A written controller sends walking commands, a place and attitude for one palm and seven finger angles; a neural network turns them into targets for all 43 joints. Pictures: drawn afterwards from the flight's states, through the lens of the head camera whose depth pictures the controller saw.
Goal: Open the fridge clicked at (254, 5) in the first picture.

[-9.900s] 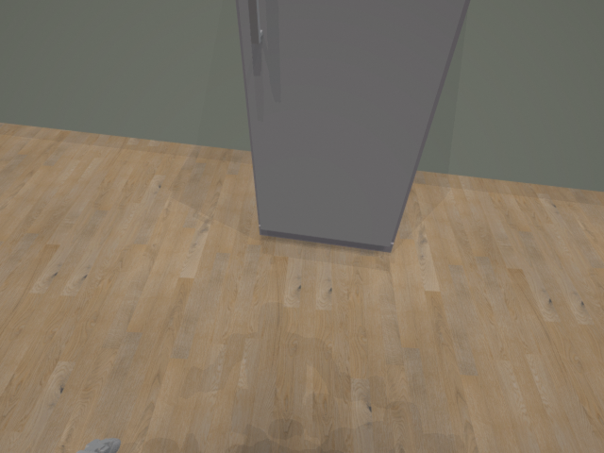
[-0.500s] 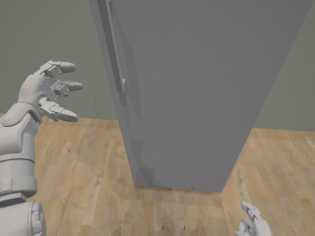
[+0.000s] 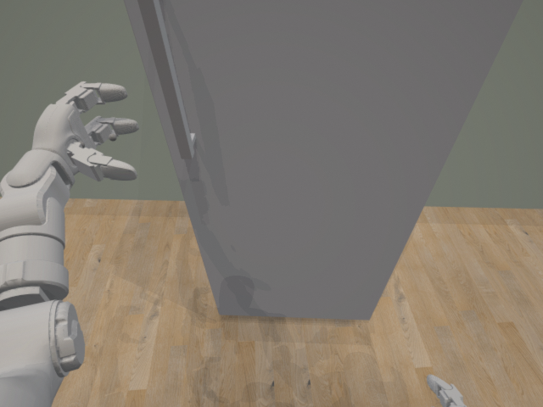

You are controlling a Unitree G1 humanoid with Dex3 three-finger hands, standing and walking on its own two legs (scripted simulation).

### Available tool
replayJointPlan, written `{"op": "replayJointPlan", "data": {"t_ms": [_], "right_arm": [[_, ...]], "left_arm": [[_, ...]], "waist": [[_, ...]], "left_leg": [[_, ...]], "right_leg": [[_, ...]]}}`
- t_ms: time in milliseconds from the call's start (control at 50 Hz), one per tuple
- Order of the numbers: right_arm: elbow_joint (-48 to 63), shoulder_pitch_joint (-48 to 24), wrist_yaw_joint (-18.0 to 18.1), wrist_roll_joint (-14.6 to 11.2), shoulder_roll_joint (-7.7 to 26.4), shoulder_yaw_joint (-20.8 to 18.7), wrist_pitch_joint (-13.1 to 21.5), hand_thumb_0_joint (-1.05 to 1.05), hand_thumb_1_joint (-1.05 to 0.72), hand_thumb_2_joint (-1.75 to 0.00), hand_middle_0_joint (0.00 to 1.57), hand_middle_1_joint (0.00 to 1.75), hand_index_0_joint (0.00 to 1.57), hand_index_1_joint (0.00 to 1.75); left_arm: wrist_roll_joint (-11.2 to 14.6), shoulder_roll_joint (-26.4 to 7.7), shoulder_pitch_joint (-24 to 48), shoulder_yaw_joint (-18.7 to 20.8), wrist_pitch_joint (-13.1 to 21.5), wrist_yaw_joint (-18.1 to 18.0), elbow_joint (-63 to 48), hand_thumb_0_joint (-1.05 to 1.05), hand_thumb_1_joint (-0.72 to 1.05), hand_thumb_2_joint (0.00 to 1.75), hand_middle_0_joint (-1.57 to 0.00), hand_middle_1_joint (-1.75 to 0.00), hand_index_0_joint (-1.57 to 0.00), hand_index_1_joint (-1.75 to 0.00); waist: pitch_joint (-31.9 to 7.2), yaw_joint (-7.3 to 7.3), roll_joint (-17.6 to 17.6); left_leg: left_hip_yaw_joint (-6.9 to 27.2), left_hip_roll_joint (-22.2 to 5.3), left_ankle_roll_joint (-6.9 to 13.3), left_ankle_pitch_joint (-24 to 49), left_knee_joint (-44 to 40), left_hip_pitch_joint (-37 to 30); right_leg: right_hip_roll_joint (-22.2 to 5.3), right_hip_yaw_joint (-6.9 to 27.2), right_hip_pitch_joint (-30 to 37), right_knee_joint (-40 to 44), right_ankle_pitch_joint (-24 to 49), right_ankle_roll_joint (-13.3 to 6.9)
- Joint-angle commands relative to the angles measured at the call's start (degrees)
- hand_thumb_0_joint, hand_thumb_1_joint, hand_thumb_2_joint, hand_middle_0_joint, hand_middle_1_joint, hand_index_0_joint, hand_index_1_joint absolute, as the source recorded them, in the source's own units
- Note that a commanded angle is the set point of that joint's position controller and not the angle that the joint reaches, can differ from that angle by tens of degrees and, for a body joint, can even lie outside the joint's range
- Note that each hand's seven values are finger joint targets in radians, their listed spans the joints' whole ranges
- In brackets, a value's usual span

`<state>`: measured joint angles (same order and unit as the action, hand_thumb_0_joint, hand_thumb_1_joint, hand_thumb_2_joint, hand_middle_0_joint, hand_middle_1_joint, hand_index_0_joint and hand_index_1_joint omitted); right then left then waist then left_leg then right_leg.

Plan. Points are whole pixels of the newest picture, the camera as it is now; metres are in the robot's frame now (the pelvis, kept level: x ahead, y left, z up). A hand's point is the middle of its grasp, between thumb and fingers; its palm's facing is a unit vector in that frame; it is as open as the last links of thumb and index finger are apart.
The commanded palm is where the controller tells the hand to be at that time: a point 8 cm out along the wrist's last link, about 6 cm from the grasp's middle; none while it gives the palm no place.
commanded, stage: move the hooked fingers beside the handle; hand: left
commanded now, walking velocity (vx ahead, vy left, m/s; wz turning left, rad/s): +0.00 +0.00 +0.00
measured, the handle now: (173, 80) +0.53 +0.17 +0.24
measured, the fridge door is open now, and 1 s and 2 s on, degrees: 0 0 0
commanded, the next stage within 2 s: feel for the door with the fingertips in 1.22 s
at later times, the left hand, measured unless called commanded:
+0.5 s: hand (134, 116) +0.47 +0.22 +0.21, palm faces +0.00 -1.00 +0.01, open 14.0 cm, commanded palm +0.45 +0.28 +0.21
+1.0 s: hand (126, 121) +0.47 +0.24 +0.20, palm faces +0.00 -1.00 +0.01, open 14.0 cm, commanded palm +0.44 +0.29 +0.20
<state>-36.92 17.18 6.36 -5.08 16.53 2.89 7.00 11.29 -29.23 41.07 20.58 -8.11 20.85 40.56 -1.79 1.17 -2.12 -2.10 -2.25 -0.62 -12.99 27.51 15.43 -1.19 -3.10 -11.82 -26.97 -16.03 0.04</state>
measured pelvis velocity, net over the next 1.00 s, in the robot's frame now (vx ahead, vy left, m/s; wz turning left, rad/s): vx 0.00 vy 0.01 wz -0.02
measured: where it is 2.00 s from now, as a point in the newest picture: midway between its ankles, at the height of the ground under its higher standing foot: outside the picture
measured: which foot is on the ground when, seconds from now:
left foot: down 0.00-1.00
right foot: down 0.00-1.00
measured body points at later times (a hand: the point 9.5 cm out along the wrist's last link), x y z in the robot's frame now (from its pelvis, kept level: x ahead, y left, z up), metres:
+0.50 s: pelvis +0.00 +0.01 +0.00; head +0.02 +0.00 +0.45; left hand +0.46 +0.28 +0.22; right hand +0.06 -0.27 -0.11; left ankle +0.01 +0.13 -0.74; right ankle -0.02 -0.12 -0.74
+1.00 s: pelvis +0.00 +0.01 -0.01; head +0.03 +0.01 +0.44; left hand +0.46 +0.29 +0.21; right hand +0.06 -0.26 -0.11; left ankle +0.01 +0.13 -0.74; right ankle -0.02 -0.12 -0.74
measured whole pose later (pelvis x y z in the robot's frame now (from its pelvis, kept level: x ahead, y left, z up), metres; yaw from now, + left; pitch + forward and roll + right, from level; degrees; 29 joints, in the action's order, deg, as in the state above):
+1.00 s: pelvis +0.00 +0.01 -0.01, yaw -1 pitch +6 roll -1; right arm -37.8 21.9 5.2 -3.8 16.9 1.7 4.4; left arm 8.7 -32.9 52.6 21.7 -1.0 20.5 57.6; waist -3.3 4.5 -1.5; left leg -2.7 -2.5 0.3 -15.0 32.0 23.0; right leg -1.1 -2.2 -18.5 -28.9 -16.3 1.0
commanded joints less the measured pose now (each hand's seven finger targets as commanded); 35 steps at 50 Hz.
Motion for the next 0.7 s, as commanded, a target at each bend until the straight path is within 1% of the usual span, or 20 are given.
{"op": "replayJointPlan", "data": {"t_ms": [0,20,80,100,160,180,220,260,280,300,360,380,420,460,520,580,600,620,640,680], "right_arm": [[7.44,-2.84,0.30,0.23,8.01,-3.07,2.33,0.00,-0.90,-0.90,0.20,0.30,0.20,0.30],[7.10,-2.22,0.32,0.43,8.27,-3.07,2.10,0.00,-0.90,-0.90,0.20,0.30,0.20,0.30],[6.96,-1.51,0.29,0.43,8.22,-3.19,1.69,0.00,-0.90,-0.90,0.20,0.30,0.20,0.30],[6.79,-1.72,0.32,0.32,8.15,-3.11,1.66,0.00,-0.90,-0.90,0.20,0.30,0.20,0.30],[6.05,-0.30,0.33,0.60,8.34,-3.24,1.60,0.00,-0.90,-0.90,0.20,0.30,0.20,0.30],[5.88,0.17,0.33,0.70,8.37,-3.34,1.55,0.00,-0.90,-0.90,0.20,0.30,0.20,0.30],[5.19,1.00,0.36,0.80,8.73,-3.29,1.19,0.00,-0.90,-0.90,0.20,0.30,0.20,0.30],[4.73,1.76,0.41,0.87,8.75,-3.37,1.04,0.00,-0.90,-0.90,0.20,0.30,0.20,0.30],[4.61,2.45,0.44,0.99,8.89,-3.55,0.90,0.00,-0.90,-0.90,0.20,0.30,0.20,0.30],[4.44,2.56,0.42,1.07,9.01,-3.48,0.92,0.00,-0.90,-0.90,0.20,0.30,0.20,0.30],[3.83,4.08,0.29,1.31,9.12,-3.62,0.98,0.00,-0.90,-0.90,0.20,0.30,0.20,0.30],[3.73,4.74,0.33,1.47,9.14,-3.67,0.93,0.00,-0.90,-0.90,0.20,0.30,0.20,0.30],[3.03,5.75,0.34,1.47,9.73,-3.63,0.56,0.00,-0.90,-0.90,0.20,0.30,0.20,0.30],[3.06,6.45,0.22,1.61,9.92,-3.80,0.33,0.00,-0.90,-0.90,0.20,0.30,0.20,0.30],[3.80,7.12,0.05,1.84,10.09,-3.97,-0.04,0.00,-0.90,-0.90,0.20,0.30,0.20,0.30],[4.05,7.64,0.02,1.68,9.93,-4.24,-0.63,0.00,-0.90,-0.90,0.20,0.30,0.20,0.30],[4.15,7.56,-0.05,1.58,10.18,-4.39,-0.64,0.00,-0.90,-0.90,0.20,0.30,0.20,0.30],[4.28,7.59,-0.06,1.49,10.27,-4.33,-0.77,0.00,-0.90,-0.90,0.20,0.30,0.20,0.30],[4.41,7.40,-0.08,1.41,10.08,-4.38,-0.73,0.00,-0.90,-0.90,0.20,0.30,0.20,0.30],[4.05,8.04,0.03,1.47,10.07,-4.55,-0.86,0.00,-0.90,-0.90,0.20,0.30,0.20,0.30]], "left_arm": [[1.08,-15.72,28.12,2.82,3.83,-0.54,-10.03,0.00,-0.50,0.30,-0.30,-1.20,-0.30,-1.20],[0.82,-17.79,29.29,4.24,3.93,-0.77,-9.46,0.00,-0.50,0.30,-0.30,-1.20,-0.30,-1.20],[0.67,-16.92,30.90,3.06,5.22,-1.03,-8.41,0.00,-0.50,0.30,-0.30,-1.20,-0.30,-1.20],[0.48,-15.38,32.58,1.52,5.50,-1.04,-7.96,0.00,-0.50,0.30,-0.30,-1.20,-0.30,-1.20],[-0.24,-15.74,36.07,1.40,6.64,-1.51,-5.95,0.00,-0.50,0.30,-0.30,-1.20,-0.30,-1.20],[-0.07,-14.88,36.66,0.57,7.17,-1.61,-5.56,0.00,-0.50,0.30,-0.30,-1.20,-0.30,-1.20],[-0.44,-18.25,35.61,3.56,6.94,-1.77,0.10,0.00,-0.50,0.30,-0.30,-1.20,-0.30,-1.20],[-1.07,-16.06,40.31,0.84,7.79,-1.58,1.89,0.00,-0.50,0.30,-0.30,-1.20,-0.30,-1.20],[-1.35,-17.16,40.11,1.54,8.61,-1.94,2.64,0.00,-0.50,0.30,-0.30,-1.20,-0.30,-1.20],[-1.80,-17.56,42.06,1.48,9.32,-2.11,2.58,0.00,-0.50,0.30,-0.30,-1.20,-0.30,-1.20],[-2.28,-16.77,44.01,0.85,11.07,-2.18,5.60,0.00,-0.50,0.30,-0.30,-1.20,-0.30,-1.20],[-1.88,-16.81,43.78,1.01,11.67,-2.18,7.02,0.00,-0.50,0.30,-0.30,-1.20,-0.30,-1.20],[-2.50,-20.26,44.04,3.28,11.77,-2.06,11.70,0.00,-0.50,0.30,-0.30,-1.20,-0.30,-1.20],[-3.45,-21.02,44.07,3.34,12.17,-1.90,13.20,0.00,-0.50,0.30,-0.30,-1.20,-0.30,-1.20],[-3.79,-24.76,43.46,5.94,13.94,-1.58,11.13,0.00,-0.50,0.30,-0.30,-1.20,-0.30,-1.20],[-2.89,-22.53,42.17,4.16,14.80,-0.47,10.37,0.00,-0.50,0.30,-0.30,-1.20,-0.30,-1.20],[-2.72,-23.66,41.08,5.54,14.75,-0.11,9.66,0.00,-0.50,0.30,-0.30,-1.20,-0.30,-1.20],[-2.53,-24.10,41.25,5.67,14.61,0.24,8.84,0.00,-0.50,0.30,-0.30,-1.20,-0.30,-1.20],[-2.46,-22.32,41.97,4.23,14.35,0.64,7.61,0.00,-0.50,0.30,-0.30,-1.20,-0.30,-1.20],[-1.68,-21.36,42.05,3.65,13.95,0.68,7.45,0.00,-0.50,0.30,-0.30,-1.20,-0.30,-1.20]], "waist": [[-16.65,0.36,-0.14],[-16.96,0.37,-0.52],[-17.15,0.86,0.90],[-16.43,1.39,-0.45],[-17.17,1.98,-2.35],[-18.02,2.24,-1.71],[-16.61,1.89,0.42],[-15.69,3.24,-0.07],[-16.46,3.05,0.36],[-17.57,3.26,-2.01],[-18.44,3.78,-2.00],[-18.19,4.09,0.24],[-16.64,4.09,1.68],[-17.23,4.05,0.12],[-21.49,3.05,-0.76],[-20.73,3.71,-0.21],[-21.30,3.20,-0.27],[-21.83,3.11,-1.71],[-21.62,3.48,-4.71],[-19.95,4.05,-2.05]], "left_leg": [[1.87,2.20,3.09,14.09,-0.80,-11.24],[2.02,2.22,2.97,13.94,-0.96,-10.71],[1.77,1.99,3.10,13.93,-0.61,-10.36],[1.80,1.99,3.08,13.42,-0.61,-10.61],[2.50,1.90,2.73,13.29,-0.55,-11.34],[2.14,1.93,2.91,14.17,-0.19,-11.49],[2.25,1.86,2.95,12.71,-0.27,-9.36],[2.18,1.84,2.93,11.17,-0.28,-8.67],[2.19,1.70,3.00,11.54,0.05,-8.74],[2.47,1.74,2.83,11.60,0.11,-9.42],[2.81,1.51,2.58,11.81,0.40,-10.00],[2.62,1.51,2.87,11.83,0.67,-9.00],[2.62,1.48,2.89,9.90,0.52,-6.12],[2.48,1.47,2.83,9.80,0.75,-5.70],[2.26,1.49,2.85,12.31,1.46,-6.29],[1.91,1.25,2.99,13.23,1.85,-6.21],[2.00,1.22,3.01,13.39,1.86,-6.73],[1.97,1.24,2.90,13.58,1.82,-7.07],[2.03,1.22,2.68,13.45,1.83,-8.16],[2.05,1.01,2.93,13.33,1.86,-7.62]], "right_leg": [[1.56,0.85,-1.15,2.82,20.12,-1.27],[1.51,0.86,-0.85,2.74,20.05,-1.31],[1.55,0.77,-0.80,2.65,19.47,-1.28],[1.59,0.94,-1.98,2.65,19.16,-1.25],[1.67,0.80,-3.39,2.56,17.95,-1.46],[1.66,0.75,-2.76,2.52,18.64,-1.43],[1.68,1.00,-3.06,2.52,18.28,-1.27],[1.53,1.05,-4.65,2.61,16.85,-1.05],[1.52,0.86,-4.30,2.40,16.46,-1.18],[1.54,1.17,-4.92,2.18,16.46,-1.23],[1.69,1.00,-6.09,1.86,16.00,-1.29],[1.75,0.84,-5.53,1.89,16.17,-1.11],[1.66,1.21,-5.84,1.81,15.48,-0.91],[1.59,1.32,-6.47,1.43,15.30,-0.94],[1.62,1.59,-3.87,0.58,18.09,-0.89],[1.85,1.24,-4.00,0.49,18.69,-0.88],[2.12,1.36,-4.40,0.49,19.02,-0.82],[2.11,1.42,-4.37,0.38,19.14,-0.88],[2.18,1.26,-5.84,0.53,18.19,-1.01],[2.33,0.85,-5.93,1.07,17.43,-0.97]]}}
